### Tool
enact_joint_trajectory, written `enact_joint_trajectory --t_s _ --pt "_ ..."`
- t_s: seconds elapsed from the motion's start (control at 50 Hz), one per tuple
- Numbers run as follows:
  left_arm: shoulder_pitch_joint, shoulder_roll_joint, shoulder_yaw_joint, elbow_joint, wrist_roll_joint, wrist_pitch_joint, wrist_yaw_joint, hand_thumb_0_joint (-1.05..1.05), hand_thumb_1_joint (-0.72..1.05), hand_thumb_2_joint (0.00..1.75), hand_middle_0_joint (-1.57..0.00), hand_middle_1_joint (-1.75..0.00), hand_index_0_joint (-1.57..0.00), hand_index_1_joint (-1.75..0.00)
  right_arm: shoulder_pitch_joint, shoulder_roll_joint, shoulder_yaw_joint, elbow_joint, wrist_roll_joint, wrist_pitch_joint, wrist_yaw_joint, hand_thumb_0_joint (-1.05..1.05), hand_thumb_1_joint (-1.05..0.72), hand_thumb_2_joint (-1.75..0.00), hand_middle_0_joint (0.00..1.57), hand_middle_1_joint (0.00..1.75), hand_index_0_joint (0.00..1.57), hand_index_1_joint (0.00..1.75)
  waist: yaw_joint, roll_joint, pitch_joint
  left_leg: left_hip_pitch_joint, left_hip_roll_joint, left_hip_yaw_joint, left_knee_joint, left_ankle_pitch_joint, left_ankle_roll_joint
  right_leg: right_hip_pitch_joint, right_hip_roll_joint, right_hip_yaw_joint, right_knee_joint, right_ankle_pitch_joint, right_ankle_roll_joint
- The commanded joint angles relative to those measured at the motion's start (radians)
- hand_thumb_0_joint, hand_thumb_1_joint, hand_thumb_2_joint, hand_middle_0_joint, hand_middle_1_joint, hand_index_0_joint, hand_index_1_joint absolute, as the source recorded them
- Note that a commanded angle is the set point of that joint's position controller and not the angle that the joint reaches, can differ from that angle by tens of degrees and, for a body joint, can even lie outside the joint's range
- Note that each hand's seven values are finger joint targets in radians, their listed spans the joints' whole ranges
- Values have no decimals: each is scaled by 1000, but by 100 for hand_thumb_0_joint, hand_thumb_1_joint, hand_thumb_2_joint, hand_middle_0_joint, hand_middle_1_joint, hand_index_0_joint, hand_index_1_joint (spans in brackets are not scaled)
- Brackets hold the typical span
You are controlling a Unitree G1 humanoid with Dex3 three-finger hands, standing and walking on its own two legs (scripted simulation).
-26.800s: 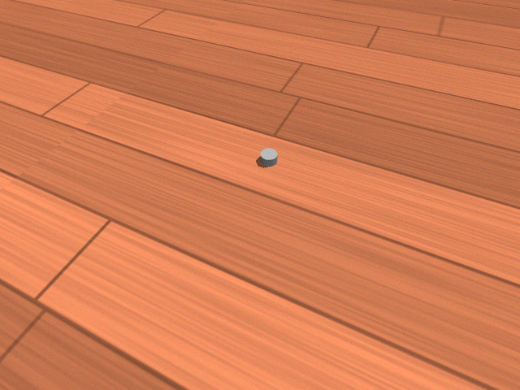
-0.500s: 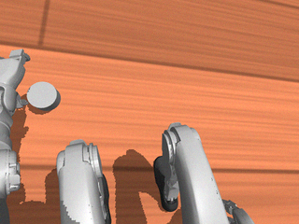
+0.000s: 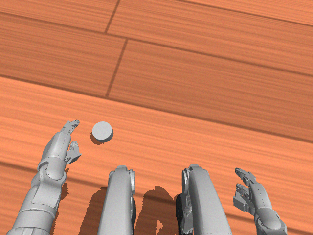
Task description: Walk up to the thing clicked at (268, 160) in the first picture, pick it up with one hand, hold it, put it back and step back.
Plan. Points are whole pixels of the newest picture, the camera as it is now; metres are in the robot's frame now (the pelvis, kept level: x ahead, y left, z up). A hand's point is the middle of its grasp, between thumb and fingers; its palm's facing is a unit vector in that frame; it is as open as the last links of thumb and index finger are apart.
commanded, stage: home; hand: left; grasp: from above
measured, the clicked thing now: (103, 132) +0.52 +0.26 -0.50
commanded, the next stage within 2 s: none
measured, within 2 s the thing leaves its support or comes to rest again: neither
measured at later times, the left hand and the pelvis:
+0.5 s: hand (55, 166) +0.26 +0.19 +0.11, palm faces +0.10 -0.97 -0.23, open 7.4 cm; pelvis +0.07 +0.00 +0.17, yaw +2 degrees
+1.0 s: hand (43, 176) +0.24 +0.19 +0.14, palm faces +0.11 -0.97 -0.20, open 7.4 cm; pelvis +0.09 +0.00 +0.19, yaw +3 degrees
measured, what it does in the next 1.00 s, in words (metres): rises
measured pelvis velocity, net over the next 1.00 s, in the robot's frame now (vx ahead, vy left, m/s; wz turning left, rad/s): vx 0.09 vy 0.00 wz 0.05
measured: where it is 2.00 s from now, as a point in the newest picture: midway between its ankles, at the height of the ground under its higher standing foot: (156, 229)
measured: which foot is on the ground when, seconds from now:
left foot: down 0.00-1.00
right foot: down 0.00-1.00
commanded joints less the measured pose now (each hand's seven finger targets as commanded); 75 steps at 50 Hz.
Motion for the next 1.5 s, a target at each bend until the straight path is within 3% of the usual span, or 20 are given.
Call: enact_joint_trajectory --t_s 0.0,0.04,0.06,0.12,0.16,0.3,0.38,0.4,0.52,0.68,0.72,0.78,1.06,1.18,1.36,1.48 --pt "-36 128 71 -274 -116 31 36 0 90 90 -20 -30 -20 -30 43 -144 -51 -132 9 -59 -40 0 -90 -90 20 30 20 30 -30 74 -426 475 -12 -19 -397 -30 29 383 29 21 -351 33 -35" --pt "14 90 54 -323 -176 58 37 0 90 90 -20 -30 -20 -30 42 -134 -46 -141 11 -73 -55 0 -90 -90 20 30 20 30 -43 66 -417 522 -15 -9 -433 -3 29 449 29 28 -407 50 -34" --pt "32 107 76 -350 -203 72 43 0 90 90 -20 -30 -20 -30 41 -129 -44 -147 11 -80 -62 0 -90 -90 20 30 20 30 -30 63 -399 535 -15 -3 -455 -5 31 481 31 33 -439 45 -33" --pt "114 64 67 -388 -261 106 50 0 90 90 -20 -30 -20 -30 58 -111 -30 -148 11 -98 -82 0 -90 -90 20 30 20 30 -39 57 -349 611 -14 -8 -528 32 28 560 30 36 -513 78 -31" --pt "179 50 79 -414 -292 131 55 0 90 90 -20 -30 -20 -30 77 -104 -23 -151 12 -109 -99 0 -90 -90 20 30 20 30 -25 69 -338 685 -10 -13 -579 79 24 613 32 32 -557 119 -32" --pt "353 -36 86 -517 -392 207 57 0 90 90 -20 -30 -20 -30 128 -78 6 -166 6 -147 -158 0 -90 -90 20 30 20 30 -21 61 -249 859 -14 7 -729 215 18 824 37 25 -730 230 -27" --pt "479 -80 72 -586 -426 240 46 0 90 90 -20 -30 -20 -30 161 -72 8 -181 -1 -167 -180 0 -90 -90 20 30 20 30 -15 76 -201 963 -10 10 -813 334 9 915 45 3 -797 329 -27" --pt "512 -71 91 -610 -433 249 45 0 90 90 -20 -30 -20 -30 170 -72 8 -195 -1 -171 -185 0 -90 -90 20 30 20 30 -1 59 -207 989 -13 17 -826 355 11 953 47 -1 -821 346 -25" --pt "639 -103 65 -673 -436 279 23 0 90 90 -20 -30 -20 -30 183 -68 3 -212 -13 -193 -197 0 -90 -90 20 30 20 30 -3 35 -111 1053 -17 28 -897 418 12 1021 55 -18 -899 394 -25" --pt "645 -103 57 -691 -426 280 -10 0 90 90 -20 -30 -20 -30 170 -80 -8 -210 -24 -223 -194 0 -90 -90 20 30 20 30 2 8 -31 1083 -17 28 -948 391 14 1034 57 -32 -934 357 -21" --pt "621 -98 61 -688 -421 270 -16 0 90 90 -20 -30 -20 -30 172 -84 -14 -206 -29 -231 -193 0 -90 -90 20 30 20 30 -9 17 -41 1092 -19 28 -940 404 13 1035 55 -28 -929 370 -19" --pt "634 -93 67 -692 -420 262 -20 0 90 90 -20 -30 -20 -30 167 -83 -15 -203 -31 -237 -190 0 -90 -90 20 30 20 30 5 26 -62 1099 -21 28 -933 430 11 1053 52 -25 -922 394 -18" --pt "636 -90 61 -687 -418 256 -15 0 90 90 -20 -30 -20 -30 149 -86 -11 -188 -32 -243 -188 0 -90 -90 20 30 20 30 18 33 -68 1106 -19 22 -943 435 9 1072 52 -23 -920 396 -19" --pt "635 -89 67 -676 -421 259 -14 0 90 90 -20 -30 -20 -30 147 -86 -12 -192 -31 -243 -190 0 -90 -90 20 30 20 30 16 -3 -68 1097 -23 34 -929 419 17 1079 46 -14 -934 400 -13" --pt "604 -87 62 -688 -417 264 -18 0 90 90 -20 -30 -20 -30 139 -84 -11 -194 -29 -252 -193 0 -90 -90 20 30 20 30 14 6 -31 1075 -23 37 -952 301 18 1044 45 -12 -955 291 -13" --pt "616 -87 64 -689 -420 269 -20 0 90 90 -20 -30 -20 -30 144 -85 -12 -192 -27 -256 -194 0 -90 -90 20 30 20 30 16 5 -40 1075 -23 40 -945 318 18 1049 44 -9 -950 306 -11"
